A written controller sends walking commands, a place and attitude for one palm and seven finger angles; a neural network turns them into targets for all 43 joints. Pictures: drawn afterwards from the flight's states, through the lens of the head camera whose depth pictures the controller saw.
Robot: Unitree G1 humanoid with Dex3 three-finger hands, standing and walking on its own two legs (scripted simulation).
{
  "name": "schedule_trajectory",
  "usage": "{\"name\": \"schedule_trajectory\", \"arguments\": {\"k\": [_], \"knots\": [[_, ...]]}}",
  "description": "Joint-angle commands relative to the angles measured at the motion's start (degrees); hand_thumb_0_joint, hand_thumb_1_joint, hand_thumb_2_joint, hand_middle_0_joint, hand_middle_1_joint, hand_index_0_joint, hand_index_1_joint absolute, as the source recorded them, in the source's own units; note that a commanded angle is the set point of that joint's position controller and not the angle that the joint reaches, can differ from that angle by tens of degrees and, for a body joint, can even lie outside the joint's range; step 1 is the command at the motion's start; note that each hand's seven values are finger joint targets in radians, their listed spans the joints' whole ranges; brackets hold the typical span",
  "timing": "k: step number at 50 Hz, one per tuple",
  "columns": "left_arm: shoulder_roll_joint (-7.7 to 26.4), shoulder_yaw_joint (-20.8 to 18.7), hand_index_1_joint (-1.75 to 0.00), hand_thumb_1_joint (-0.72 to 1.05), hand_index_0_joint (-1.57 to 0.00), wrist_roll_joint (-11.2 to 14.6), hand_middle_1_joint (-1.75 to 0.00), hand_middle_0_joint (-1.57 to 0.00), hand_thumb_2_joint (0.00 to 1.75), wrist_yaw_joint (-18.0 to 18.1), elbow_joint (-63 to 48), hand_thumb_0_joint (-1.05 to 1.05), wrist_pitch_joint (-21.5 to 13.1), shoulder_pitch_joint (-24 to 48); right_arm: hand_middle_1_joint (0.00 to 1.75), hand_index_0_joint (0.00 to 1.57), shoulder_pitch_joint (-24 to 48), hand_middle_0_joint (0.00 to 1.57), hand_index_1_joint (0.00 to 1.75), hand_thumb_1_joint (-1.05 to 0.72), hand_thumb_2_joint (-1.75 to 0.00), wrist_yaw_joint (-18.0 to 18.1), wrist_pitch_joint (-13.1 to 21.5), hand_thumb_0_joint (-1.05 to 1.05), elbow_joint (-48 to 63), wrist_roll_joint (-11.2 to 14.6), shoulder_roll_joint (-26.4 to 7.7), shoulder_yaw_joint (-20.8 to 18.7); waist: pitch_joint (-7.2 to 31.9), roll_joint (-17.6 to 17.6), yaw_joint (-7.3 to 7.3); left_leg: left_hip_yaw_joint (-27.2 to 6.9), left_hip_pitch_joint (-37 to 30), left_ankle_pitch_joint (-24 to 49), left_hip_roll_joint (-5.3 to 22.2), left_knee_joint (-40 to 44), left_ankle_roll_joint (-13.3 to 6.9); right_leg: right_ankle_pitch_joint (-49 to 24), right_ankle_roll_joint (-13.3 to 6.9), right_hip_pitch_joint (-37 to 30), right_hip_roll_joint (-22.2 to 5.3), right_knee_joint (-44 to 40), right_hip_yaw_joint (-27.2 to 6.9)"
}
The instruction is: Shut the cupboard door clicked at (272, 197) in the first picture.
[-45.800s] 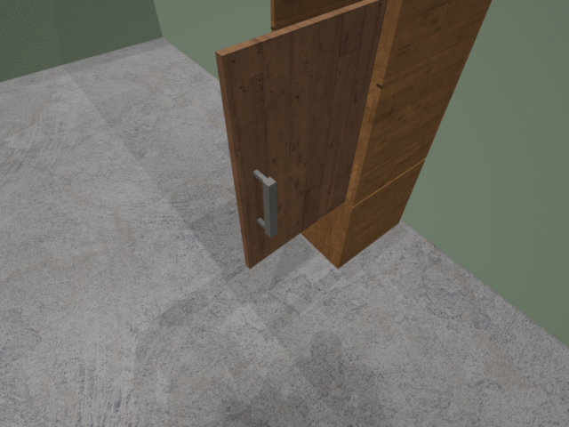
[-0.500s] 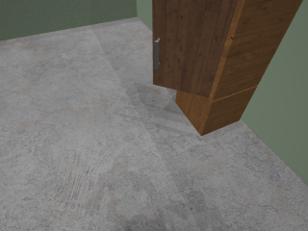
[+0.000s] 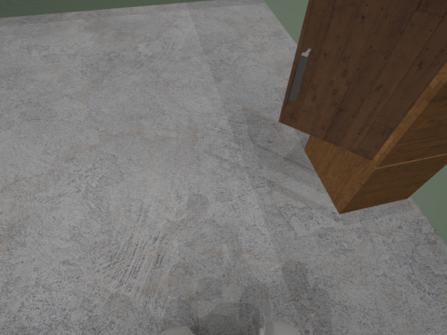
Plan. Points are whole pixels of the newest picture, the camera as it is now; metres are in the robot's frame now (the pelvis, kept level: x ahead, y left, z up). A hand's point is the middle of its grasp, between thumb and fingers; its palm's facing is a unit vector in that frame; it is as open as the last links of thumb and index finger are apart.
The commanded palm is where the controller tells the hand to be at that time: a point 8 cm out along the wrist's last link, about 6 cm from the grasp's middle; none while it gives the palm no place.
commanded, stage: walk to a spot facing it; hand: left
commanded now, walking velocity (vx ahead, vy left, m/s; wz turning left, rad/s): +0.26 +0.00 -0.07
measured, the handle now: (300, 75) +0.89 -0.22 -0.08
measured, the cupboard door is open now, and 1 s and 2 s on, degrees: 45 45 45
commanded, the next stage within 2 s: turn to face it in 0.02 s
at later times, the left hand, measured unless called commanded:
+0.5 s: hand (152, 298) +0.20 +0.16 -0.16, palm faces -0.04 -0.98 -0.22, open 7.3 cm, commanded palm none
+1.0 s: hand (173, 213) +0.40 +0.14 -0.14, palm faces -0.37 -0.88 -0.30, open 7.4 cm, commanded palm none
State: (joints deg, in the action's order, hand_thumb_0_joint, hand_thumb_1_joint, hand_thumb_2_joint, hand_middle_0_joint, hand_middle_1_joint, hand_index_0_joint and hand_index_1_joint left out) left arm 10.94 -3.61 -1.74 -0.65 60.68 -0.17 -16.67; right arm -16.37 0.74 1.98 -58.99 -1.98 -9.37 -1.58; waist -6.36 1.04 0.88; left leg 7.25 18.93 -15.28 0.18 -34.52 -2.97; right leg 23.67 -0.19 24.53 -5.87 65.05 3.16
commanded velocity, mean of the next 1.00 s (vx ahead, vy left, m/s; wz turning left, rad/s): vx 0.02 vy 0.00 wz -0.44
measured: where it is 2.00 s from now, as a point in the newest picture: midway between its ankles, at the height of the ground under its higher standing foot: (251, 289)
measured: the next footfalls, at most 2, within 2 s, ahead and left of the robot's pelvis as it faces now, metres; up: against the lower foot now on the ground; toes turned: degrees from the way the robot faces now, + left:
right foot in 0.22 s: +0.21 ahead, -0.13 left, +0.00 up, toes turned -5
left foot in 0.60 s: +0.26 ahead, +0.11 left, +0.00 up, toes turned -9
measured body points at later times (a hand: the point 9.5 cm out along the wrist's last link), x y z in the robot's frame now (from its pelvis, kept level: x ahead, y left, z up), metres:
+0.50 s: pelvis +0.16 -0.02 +0.01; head +0.20 -0.03 +0.46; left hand +0.21 +0.21 -0.14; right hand +0.23 -0.28 -0.13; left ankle +0.18 +0.11 -0.69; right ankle +0.17 -0.12 -0.73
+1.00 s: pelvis +0.20 -0.01 +0.00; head +0.24 -0.05 +0.45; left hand +0.41 +0.19 -0.12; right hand +0.13 -0.26 -0.16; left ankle +0.22 +0.11 -0.70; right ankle +0.16 -0.12 -0.73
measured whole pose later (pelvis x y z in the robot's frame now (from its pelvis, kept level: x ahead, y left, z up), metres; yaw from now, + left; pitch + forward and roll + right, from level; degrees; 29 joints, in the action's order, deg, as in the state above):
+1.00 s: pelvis +0.20 -0.01 +0.00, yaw -23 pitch +0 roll -1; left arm 13.6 -3.8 -1.7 -0.5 51.1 0.9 -7.5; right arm -13.8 1.4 -3.4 -55.2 -1.0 -14.7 -3.0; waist -5.3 -4.2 1.4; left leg 5.2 20.1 -30.0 6.1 -50.2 2.4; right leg 18.0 -0.7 16.6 0.1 34.4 2.4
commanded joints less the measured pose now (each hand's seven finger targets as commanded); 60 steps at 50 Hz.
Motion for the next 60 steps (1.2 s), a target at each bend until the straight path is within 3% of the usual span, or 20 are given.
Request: {"name": "schedule_trajectory", "arguments": {"k": [1,9,11,12,13,17,27,28,29,30,35,40,44,45,47,48,50,56,59,60], "knots": [[0.64,0.19,-0.30,0.90,-0.20,0.04,-0.30,-0.20,0.90,-0.02,-4.22,0.00,-0.97,-1.14,0.30,0.20,-3.92,0.20,0.30,-0.90,-0.90,1.05,1.08,0.00,0.46,0.44,-8.49,-1.84,4.33,-5.50,-0.63,-17.20,-2.61,-6.31,15.03,23.46,-7.81,-4.93,0.40,2.22,-1.19,-11.66,-0.93],[1.44,-0.51,-0.30,0.90,-0.20,-0.05,-0.30,-0.20,0.90,0.49,-3.13,0.00,-1.20,-3.85,0.30,0.20,-2.84,0.20,0.30,-0.90,-0.90,0.69,-0.12,0.00,-1.05,0.89,-6.32,-2.04,1.06,-1.57,-3.37,-6.14,-1.12,-2.51,10.42,11.77,-2.68,-14.92,0.10,-13.49,3.88,-35.58,1.15],[8.20,-1.73,-0.30,0.90,-0.20,-0.24,-0.30,-0.20,0.90,1.13,-1.74,0.00,-2.11,-9.63,0.30,0.20,-4.08,0.20,0.30,-0.90,-0.90,0.18,-0.08,0.00,0.31,1.42,-2.80,-1.51,2.74,10.75,-4.79,2.56,7.98,-9.77,0.63,-7.58,2.22,-22.14,-7.02,-21.97,-8.76,-44.59,-19.10],[10.40,-2.19,-0.30,0.90,-0.20,0.24,-0.30,-0.20,0.90,1.36,-1.60,0.00,-2.30,-11.44,0.30,0.20,-3.53,0.20,0.30,-0.90,-0.90,0.45,-0.51,0.00,1.32,1.47,-2.84,-1.49,5.71,14.57,-4.95,1.32,9.79,-22.49,-0.30,-20.59,3.13,-25.54,-13.25,-22.95,-15.84,-49.92,-29.36],[9.23,-1.87,-0.30,0.90,-0.20,0.37,-0.30,-0.20,0.90,1.86,-2.01,0.00,-2.38,-8.64,0.30,0.20,-1.48,0.20,0.30,-0.90,-0.90,0.76,-1.02,0.00,1.73,1.25,-4.02,-1.63,5.83,15.33,-4.15,-4.36,11.20,-20.40,1.81,-25.85,3.27,-28.50,-13.83,-20.66,-14.62,-50.73,-30.40],[6.81,-2.60,-0.30,0.90,-0.20,0.07,-0.30,-0.20,0.90,2.78,-5.09,0.00,-1.34,-1.45,0.30,0.20,2.15,0.20,0.30,-0.90,-0.90,1.11,-1.80,0.00,3.38,1.34,-2.87,-1.39,8.95,2.94,-1.76,-6.56,10.08,-12.48,3.82,-24.43,4.93,-44.07,-12.98,-19.67,-9.75,-45.11,-18.28],[9.61,-3.71,-0.30,0.90,-0.20,0.47,-0.30,-0.20,0.90,1.56,-8.50,0.00,0.94,4.46,0.30,0.20,2.69,0.20,0.30,-0.90,-0.90,1.51,-2.13,0.00,8.29,1.71,-6.03,-1.79,9.07,5.99,1.03,-5.95,-7.38,1.17,1.58,3.40,5.82,-29.33,-6.89,-6.97,-3.03,-40.94,-19.85],[8.09,-3.39,-0.30,0.90,-0.20,0.66,-0.30,-0.20,0.90,1.43,-9.44,0.00,1.24,5.26,0.30,0.20,0.40,0.20,0.30,-0.90,-0.90,1.75,-1.57,0.00,7.91,1.51,-8.22,-2.05,9.46,1.41,2.02,-8.27,-14.62,3.58,4.90,10.51,4.92,-21.92,-4.41,-0.97,0.40,-37.78,-17.67],[5.05,-2.76,-0.30,0.90,-0.20,1.07,-0.30,-0.20,0.90,0.94,-10.60,0.00,1.49,3.80,0.30,0.20,-0.48,0.20,0.30,-0.90,-0.90,1.95,-1.09,0.00,8.31,0.75,-13.54,-2.86,9.85,-14.43,1.92,-21.08,-19.15,8.20,17.45,15.62,0.29,-4.45,-0.95,7.00,8.45,-28.99,-10.96],[5.59,-2.36,-0.30,0.90,-0.20,0.89,-0.30,-0.20,0.90,0.48,-11.78,0.00,1.21,4.82,0.30,0.20,-1.63,0.20,0.30,-0.90,-0.90,2.02,-1.56,0.00,9.41,0.53,-16.18,-3.41,8.67,-19.68,2.81,-28.20,-15.64,12.68,26.83,18.88,-5.90,10.96,1.18,7.73,9.38,-15.89,-4.40],[6.06,-2.83,-0.30,0.90,-0.20,0.37,-0.30,-0.20,0.90,-0.98,-10.67,0.00,2.45,4.25,0.30,0.20,6.34,0.20,0.30,-0.90,-0.90,2.29,-1.59,0.00,11.92,-0.01,-12.76,-2.05,6.94,-10.98,-1.47,-10.78,-12.13,28.68,18.46,13.58,-5.58,3.73,3.10,7.12,4.97,-2.96,-2.80],[5.13,-1.61,-0.30,0.90,-0.20,0.40,-0.30,-0.20,0.90,-0.93,-12.48,0.00,2.43,7.62,0.30,0.20,1.65,0.20,0.30,-0.90,-0.90,1.74,-1.95,0.00,9.30,0.16,-13.46,-2.88,8.73,-12.25,0.80,-6.16,-14.62,32.68,18.53,10.95,-4.68,0.37,2.26,0.11,5.56,-18.24,0.69],[5.95,-1.62,-0.30,0.90,-0.20,0.39,-0.30,-0.20,0.90,-0.70,-11.81,0.00,2.06,4.42,0.30,0.20,3.17,0.20,0.30,-0.90,-0.90,1.23,-2.56,0.00,8.57,0.51,-14.47,-3.39,8.33,-11.48,-1.60,-4.14,-9.04,24.98,17.59,6.45,-1.55,-10.04,0.65,-11.28,6.57,-33.64,1.95],[8.05,-1.89,-0.30,0.90,-0.20,0.24,-0.30,-0.20,0.90,-0.44,-11.17,0.00,1.65,1.93,0.30,0.20,2.95,0.20,0.30,-0.90,-0.90,0.85,-2.60,0.00,8.73,0.90,-13.39,-3.32,8.86,-7.03,-2.73,-2.70,-4.64,19.13,15.40,1.95,0.74,-17.44,-0.20,-18.09,4.84,-39.96,-0.64],[16.85,-3.20,-0.30,0.90,-0.20,-0.07,-0.30,-0.20,0.90,0.77,-9.40,0.00,0.66,-2.81,0.30,0.20,5.52,0.20,0.30,-0.90,-0.90,0.58,-2.93,0.00,11.62,1.49,-8.20,-2.10,9.81,14.06,-5.20,1.14,12.02,-21.53,3.12,-20.41,5.96,-46.52,-11.29,-25.41,-16.56,-44.58,-23.24],[16.72,-2.88,-0.30,0.90,-0.20,0.27,-0.30,-0.20,0.90,1.27,-9.69,0.00,0.88,-2.81,0.30,0.20,6.08,0.20,0.30,-0.90,-0.90,0.97,-3.64,0.00,11.60,1.49,-8.01,-1.99,9.45,8.83,-5.25,-5.39,12.69,-21.22,3.75,-26.58,5.47,-45.75,-13.97,-22.55,-16.22,-43.30,-22.43],[13.14,-2.58,-0.30,0.90,-0.20,0.19,-0.30,-0.20,0.90,2.45,-10.55,0.00,1.13,2.81,0.30,0.20,4.26,0.20,0.30,-0.90,-0.90,1.32,-3.75,0.00,9.65,1.43,-9.17,-2.14,10.58,14.42,-2.73,-7.89,15.29,-15.83,5.25,-31.45,6.00,-43.06,-13.47,-23.23,-12.00,-42.02,-19.70],[12.57,-2.18,-0.30,0.90,-0.20,-0.21,-0.30,-0.20,0.90,2.05,-11.67,0.00,1.46,7.33,0.30,0.20,0.90,0.20,0.30,-0.90,-0.90,0.52,-3.79,0.00,7.40,1.38,-6.43,-1.39,7.82,7.67,-0.37,-3.85,3.19,-9.24,2.91,-13.04,6.04,-30.15,-10.12,-12.53,-7.10,-43.12,-14.46],[10.56,-1.89,-0.30,0.90,-0.20,0.60,-0.30,-0.20,0.90,1.48,-10.93,0.00,1.71,8.17,0.30,0.20,-5.00,0.20,0.30,-0.90,-0.90,0.62,-2.44,0.00,5.59,0.77,-6.62,-0.99,7.45,6.20,2.08,-2.50,-9.89,-0.53,2.45,5.89,5.54,-6.98,-6.30,-4.79,-3.21,-41.74,-13.89],[7.63,-1.33,-0.30,0.90,-0.20,0.64,-0.30,-0.20,0.90,0.98,-11.22,0.00,1.98,7.67,0.30,0.20,-8.05,0.20,0.30,-0.90,-0.90,0.59,-1.65,0.00,4.69,0.28,-10.10,-1.61,7.42,-4.87,2.92,-12.34,-14.54,-6.87,8.09,14.11,3.43,5.54,-3.57,2.17,2.31,-34.17,-10.34]]}}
